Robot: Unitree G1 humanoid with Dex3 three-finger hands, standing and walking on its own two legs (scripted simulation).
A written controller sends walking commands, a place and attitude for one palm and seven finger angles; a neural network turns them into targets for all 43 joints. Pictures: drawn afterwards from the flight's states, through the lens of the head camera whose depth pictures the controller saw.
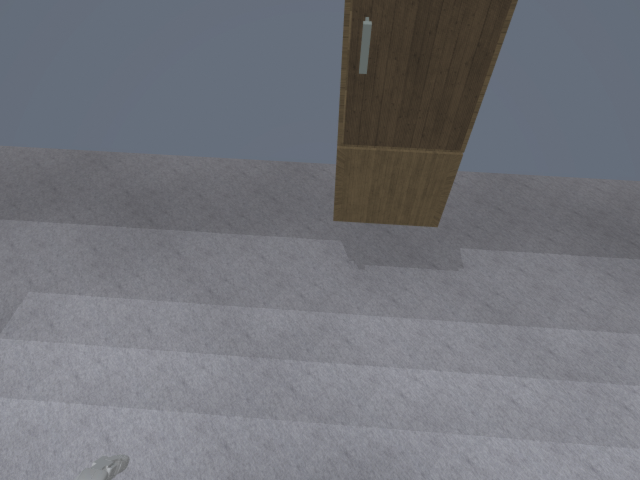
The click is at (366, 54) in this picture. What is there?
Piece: cupboard door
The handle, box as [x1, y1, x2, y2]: [359, 17, 371, 73]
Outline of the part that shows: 368,17 365,17 365,20 363,21 359,73 366,73 371,21 368,20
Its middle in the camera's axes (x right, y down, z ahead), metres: +0.12 -0.55 +1.10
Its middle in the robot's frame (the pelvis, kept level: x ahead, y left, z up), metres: +1.20 -0.06 +0.01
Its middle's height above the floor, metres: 0.78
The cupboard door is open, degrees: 0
